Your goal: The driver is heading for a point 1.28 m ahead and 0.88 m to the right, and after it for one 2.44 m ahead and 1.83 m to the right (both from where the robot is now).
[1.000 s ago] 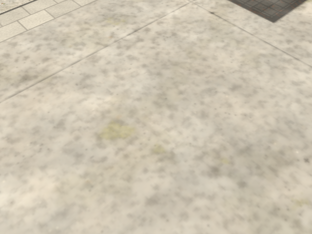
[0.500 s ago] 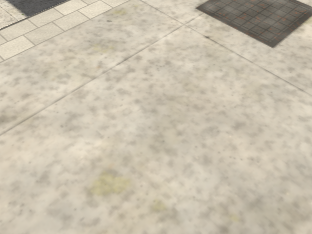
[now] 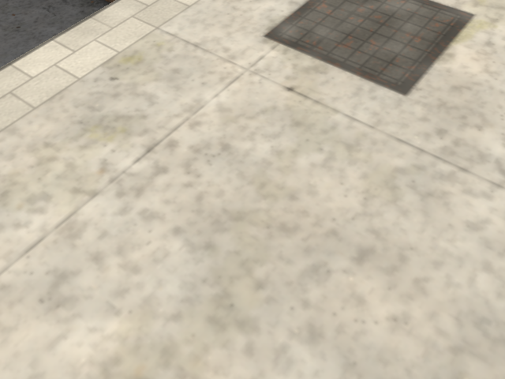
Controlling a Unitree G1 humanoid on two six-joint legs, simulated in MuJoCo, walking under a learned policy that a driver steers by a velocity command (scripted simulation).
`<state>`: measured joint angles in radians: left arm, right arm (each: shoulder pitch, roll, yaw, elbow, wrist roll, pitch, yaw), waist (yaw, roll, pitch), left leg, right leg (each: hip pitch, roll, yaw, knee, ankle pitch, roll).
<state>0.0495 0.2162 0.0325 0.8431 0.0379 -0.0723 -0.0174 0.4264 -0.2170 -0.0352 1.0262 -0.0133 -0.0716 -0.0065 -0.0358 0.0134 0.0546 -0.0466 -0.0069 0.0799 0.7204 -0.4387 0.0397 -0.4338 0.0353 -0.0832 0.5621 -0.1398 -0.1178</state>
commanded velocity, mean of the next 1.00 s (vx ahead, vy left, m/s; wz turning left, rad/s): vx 0.50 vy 0.00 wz -0.53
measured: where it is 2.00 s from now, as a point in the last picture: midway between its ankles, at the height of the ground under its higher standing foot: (425, 220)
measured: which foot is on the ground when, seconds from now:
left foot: up 0.00-0.50, down 0.52-1.00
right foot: down 0.00-0.54, up 0.56-1.00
